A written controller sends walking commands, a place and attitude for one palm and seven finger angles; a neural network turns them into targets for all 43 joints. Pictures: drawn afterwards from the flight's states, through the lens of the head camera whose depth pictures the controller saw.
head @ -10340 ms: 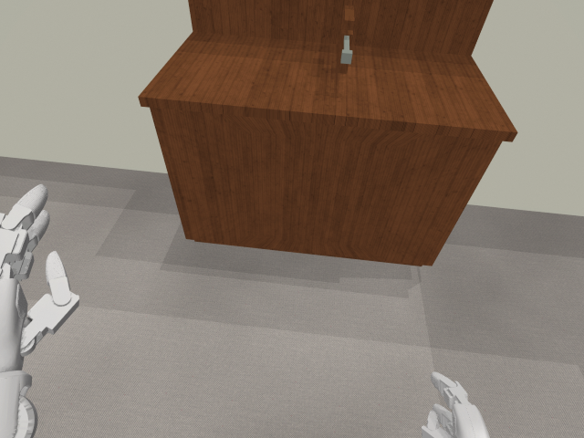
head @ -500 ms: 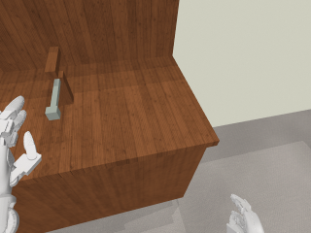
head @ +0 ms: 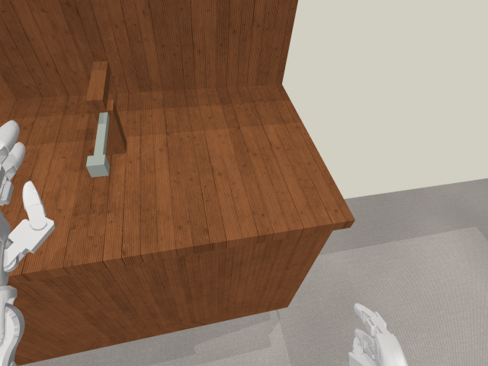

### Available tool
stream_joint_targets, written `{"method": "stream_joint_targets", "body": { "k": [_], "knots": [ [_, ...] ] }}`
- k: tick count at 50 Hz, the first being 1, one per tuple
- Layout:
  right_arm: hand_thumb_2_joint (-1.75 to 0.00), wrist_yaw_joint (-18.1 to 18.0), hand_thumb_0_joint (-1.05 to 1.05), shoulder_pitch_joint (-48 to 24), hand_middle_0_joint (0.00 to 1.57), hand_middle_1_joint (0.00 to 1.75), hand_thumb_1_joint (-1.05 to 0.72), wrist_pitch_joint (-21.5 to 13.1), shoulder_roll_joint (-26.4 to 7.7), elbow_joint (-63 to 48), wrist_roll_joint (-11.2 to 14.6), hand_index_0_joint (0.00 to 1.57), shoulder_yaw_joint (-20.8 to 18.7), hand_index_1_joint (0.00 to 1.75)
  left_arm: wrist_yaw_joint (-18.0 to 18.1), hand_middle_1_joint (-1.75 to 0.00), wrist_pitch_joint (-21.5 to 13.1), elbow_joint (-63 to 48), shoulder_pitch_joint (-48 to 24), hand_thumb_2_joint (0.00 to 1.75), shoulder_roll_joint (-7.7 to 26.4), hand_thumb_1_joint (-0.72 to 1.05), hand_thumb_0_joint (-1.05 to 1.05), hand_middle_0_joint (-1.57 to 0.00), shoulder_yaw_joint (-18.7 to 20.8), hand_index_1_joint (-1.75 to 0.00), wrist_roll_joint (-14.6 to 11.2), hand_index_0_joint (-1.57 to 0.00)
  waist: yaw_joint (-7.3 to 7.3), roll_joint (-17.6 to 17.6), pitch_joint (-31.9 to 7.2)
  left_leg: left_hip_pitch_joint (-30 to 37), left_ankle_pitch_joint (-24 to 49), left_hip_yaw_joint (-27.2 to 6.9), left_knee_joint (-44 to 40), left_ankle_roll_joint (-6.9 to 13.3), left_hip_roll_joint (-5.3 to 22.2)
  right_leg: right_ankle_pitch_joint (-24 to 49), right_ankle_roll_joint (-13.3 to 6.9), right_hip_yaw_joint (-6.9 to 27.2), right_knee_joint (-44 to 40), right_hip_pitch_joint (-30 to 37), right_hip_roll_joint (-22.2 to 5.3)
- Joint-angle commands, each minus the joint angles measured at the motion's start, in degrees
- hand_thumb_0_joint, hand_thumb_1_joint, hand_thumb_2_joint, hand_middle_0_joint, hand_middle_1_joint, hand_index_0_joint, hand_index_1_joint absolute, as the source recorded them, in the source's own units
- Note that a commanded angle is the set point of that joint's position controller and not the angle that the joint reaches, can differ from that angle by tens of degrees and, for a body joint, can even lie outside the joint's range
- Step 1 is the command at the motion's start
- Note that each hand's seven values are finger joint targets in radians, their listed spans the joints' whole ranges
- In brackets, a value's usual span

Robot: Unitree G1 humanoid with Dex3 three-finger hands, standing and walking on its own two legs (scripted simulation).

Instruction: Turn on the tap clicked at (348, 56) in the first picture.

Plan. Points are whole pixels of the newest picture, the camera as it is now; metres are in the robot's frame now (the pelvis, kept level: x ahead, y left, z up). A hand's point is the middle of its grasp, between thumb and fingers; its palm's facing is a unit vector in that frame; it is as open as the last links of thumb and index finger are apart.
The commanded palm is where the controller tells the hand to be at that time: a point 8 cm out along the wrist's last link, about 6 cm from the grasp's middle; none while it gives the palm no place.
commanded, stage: come to a stop and stand still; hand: left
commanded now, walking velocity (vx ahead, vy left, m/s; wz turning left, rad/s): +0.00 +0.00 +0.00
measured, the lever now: (98, 165) +0.39 +0.30 +0.09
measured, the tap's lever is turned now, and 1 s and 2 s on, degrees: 0 0 0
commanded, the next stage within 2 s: look again from close up in 0.36 s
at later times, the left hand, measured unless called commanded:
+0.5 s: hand (53, 224) +0.22 +0.26 +0.16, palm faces +0.40 -0.86 -0.33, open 7.4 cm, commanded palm +0.17 +0.29 +0.18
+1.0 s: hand (23, 181) +0.25 +0.29 +0.20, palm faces +0.48 -0.82 -0.32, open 7.4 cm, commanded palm +0.17 +0.29 +0.17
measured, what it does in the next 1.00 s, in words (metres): stands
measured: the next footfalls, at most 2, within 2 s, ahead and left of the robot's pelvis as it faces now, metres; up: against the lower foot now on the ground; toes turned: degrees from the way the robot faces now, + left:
none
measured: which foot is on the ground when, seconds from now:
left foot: down 0.00-1.00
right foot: down 0.00-1.00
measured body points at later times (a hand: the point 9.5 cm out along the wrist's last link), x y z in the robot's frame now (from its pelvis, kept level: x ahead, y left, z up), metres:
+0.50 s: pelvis +0.01 +0.01 +0.00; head +0.03 +0.04 +0.45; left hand +0.20 +0.31 +0.18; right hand +0.19 -0.21 -0.07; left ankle -0.01 +0.09 -0.74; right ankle +0.04 -0.12 -0.74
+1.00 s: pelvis +0.01 +0.00 +0.00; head +0.02 +0.01 +0.45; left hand +0.22 +0.33 +0.22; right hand +0.19 -0.21 -0.08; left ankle -0.01 +0.09 -0.74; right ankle +0.04 -0.12 -0.74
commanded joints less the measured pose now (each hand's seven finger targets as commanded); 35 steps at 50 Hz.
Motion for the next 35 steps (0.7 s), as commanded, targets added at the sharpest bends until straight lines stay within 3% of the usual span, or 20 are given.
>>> {"method": "stream_joint_targets", "body": {
  "k": [1, 3, 4, 8, 9, 13, 15, 19, 23, 24, 28, 29, 33, 35],
  "knots": [
    [-0.9, 0.3, 0.0, -5.0, 0.2, 0.3, -0.9, -3.1, -7.6, -9.3, -0.2, 0.2, -3.2, 0.3, 0.2, -0.3, -3.1, -11.2, -3.2, 0.9, 7.5, 0.9, 0.0, -0.2, 0.8, -0.3, 0.9, -0.2, -1.23, 4.6, -7.9, -3.0, 6.1, -3.9, -7.2, -1.4, 4.8, 7.5, -1.1, 3.7, -2.5, 6.8, -2.4],
    [-0.9, 0.2, 0.0, -5.5, 0.2, 0.3, -0.9, -2.5, -7.6, -9.2, 0.0, 0.2, -3.2, 0.3, 0.4, -0.3, -2.7, -9.9, -1.5, 0.9, 9.3, 0.9, 0.0, -0.2, 3.1, -0.3, 1.0, -0.2, -1.21, 4.4, -7.3, -3.3, 6.1, -3.6, -7.5, -1.8, 4.6, 7.6, -1.1, 3.6, -3.1, 6.4, -2.2],
    [-0.9, 0.2, 0.0, -5.3, 0.2, 0.3, -0.9, -1.9, -7.6, -9.5, -0.2, 0.2, -3.2, 0.3, 0.3, -0.3, -2.8, -9.7, -1.4, 0.9, 8.1, 0.9, 0.0, -0.2, 2.3, -0.3, 0.9, -0.2, -1.45, 4.5, -7.3, -4.2, 6.4, -3.8, -7.7, -1.8, 4.5, 7.8, -1.3, 3.1, -2.9, 7.2, -2.3],
    [-0.9, -0.1, 0.0, -6.7, 0.2, 0.3, -0.9, -1.0, -7.3, -10.7, 0.0, 0.2, -3.0, 0.3, 0.3, -0.3, -3.1, -13.3, -2.1, 0.9, 12.0, 0.9, 0.0, -0.2, 6.1, -0.3, 0.6, -0.2, -1.28, 6.0, -7.7, -4.4, 8.0, -4.1, -8.4, -2.0, 4.6, 9.6, -1.1, 2.2, -2.3, 8.6, -2.0],
    [-0.9, -0.2, 0.0, -6.4, 0.2, 0.3, -0.9, -0.8, -7.1, -10.9, -0.2, 0.2, -2.9, 0.3, 0.2, -0.3, -3.1, -12.4, -1.2, 0.9, 10.7, 0.9, 0.0, -0.2, 5.3, -0.3, 0.3, -0.2, -1.31, 5.1, -7.9, -4.7, 8.4, -4.0, -8.2, -1.8, 4.7, 9.9, -1.0, 1.7, -2.3, 9.2, -2.2],
    [-0.9, -0.2, 0.0, -7.0, 0.2, 0.3, -0.9, -1.1, -7.0, -11.5, 0.0, 0.2, -3.1, 0.3, 0.1, -0.3, -3.4, -17.9, -1.4, 0.9, 11.7, 0.9, 0.0, -0.2, 5.5, -0.3, 0.2, -0.2, -1.24, 8.5, -10.4, -1.9, 13.1, -3.3, -7.0, -2.2, 4.4, 14.1, -1.1, 1.4, -1.3, 9.9, -2.0],
    [-0.9, -0.2, 0.0, -6.2, 0.2, 0.3, -0.9, -1.1, -7.2, -11.5, -0.1, 0.2, -3.2, 0.3, 0.0, -0.3, -3.2, -17.0, -0.5, 0.9, 10.0, 0.9, 0.0, -0.2, 3.8, -0.3, 0.1, -0.2, -1.31, 7.7, -10.4, -1.8, 13.5, -3.7, -7.1, -2.5, 4.7, 14.0, -1.0, 1.3, -1.2, 10.1, -1.9],
    [-0.9, -0.1, 0.0, -5.7, 0.2, 0.3, -0.9, -0.8, -7.5, -10.7, -0.2, 0.2, -3.2, 0.3, 0.2, -0.3, -2.6, -14.3, 0.5, 0.9, 8.9, 0.9, 0.0, -0.2, 3.1, -0.3, 0.2, -0.2, -1.47, 6.4, -9.9, -2.2, 12.7, -3.6, -7.3, -2.7, 4.6, 13.8, -0.9, 1.2, -1.9, 9.6, -1.9],
    [-0.9, -0.4, 0.0, -6.3, 0.2, 0.3, -0.9, -0.3, -7.5, -10.5, 0.2, 0.2, -3.4, 0.3, 0.4, -0.3, -2.2, -13.5, -0.4, 0.9, 10.1, 0.9, 0.0, -0.2, 4.1, -0.3, 0.4, -0.2, -1.39, 6.0, -8.5, -3.0, 10.0, -3.9, -8.2, -2.7, 4.8, 11.9, -0.8, 1.5, -2.2, 9.1, -1.9],
    [-0.9, -0.4, 0.0, -5.9, 0.2, 0.3, -0.9, -0.1, -7.6, -10.4, -0.1, 0.2, -3.3, 0.3, 0.2, -0.3, -2.2, -12.3, -0.4, 0.9, 8.7, 0.9, 0.0, -0.2, 2.9, -0.3, 0.2, -0.2, -1.46, 5.3, -8.1, -3.9, 9.0, -4.1, -8.8, -2.7, 4.7, 10.7, -0.7, 1.2, -2.2, 9.2, -1.8],
    [-0.9, -0.6, 0.0, -7.0, 0.2, 0.3, -0.9, -0.1, -7.4, -10.8, 0.2, 0.2, -3.3, 0.3, 0.5, -0.3, -2.3, -15.1, -1.5, 0.9, 10.9, 0.9, 0.0, -0.2, 4.4, -0.3, 0.4, -0.2, -1.31, 6.8, -8.1, -3.7, 8.8, -4.2, -9.0, -2.6, 4.7, 11.0, -0.7, 1.3, -2.0, 9.6, -1.8],
    [-0.9, -0.6, 0.0, -6.6, 0.2, 0.3, -0.9, 0.0, -7.5, -10.7, -0.1, 0.2, -3.2, 0.3, 0.4, -0.3, -2.4, -14.5, -1.3, 0.9, 9.4, 0.9, 0.0, -0.2, 3.1, -0.3, 0.3, -0.2, -1.35, 6.2, -8.1, -4.4, 8.6, -4.2, -9.2, -2.5, 4.7, 10.6, -0.6, 0.8, -2.1, 10.1, -1.8],
    [-0.9, -0.6, 0.0, -7.1, 0.2, 0.3, -0.9, -0.2, -7.3, -10.9, 0.1, 0.2, -3.4, 0.3, 0.7, -0.3, -2.2, -15.2, 0.8, 0.9, 10.9, 0.9, 0.0, -0.2, 4.8, -0.3, 0.2, -0.2, -1.17, 6.3, -8.6, -3.9, 7.1, -4.1, -8.6, -2.2, 4.5, 10.4, -0.7, 1.7, -2.8, 10.1, -2.3],
    [-0.9, -0.5, 0.0, -6.4, 0.2, 0.3, -0.9, 0.0, -7.4, -11.0, 0.0, 0.2, -3.6, 0.3, 0.6, -0.3, -2.3, -14.9, 0.7, 0.9, 9.8, 0.9, 0.0, -0.2, 3.8, -0.3, 0.1, -0.2, -1.28, 6.3, -8.4, -4.5, 6.2, -4.5, -8.9, -2.2, 4.4, 9.6, -0.9, 2.1, -2.9, 10.4, -2.3]
  ]
}}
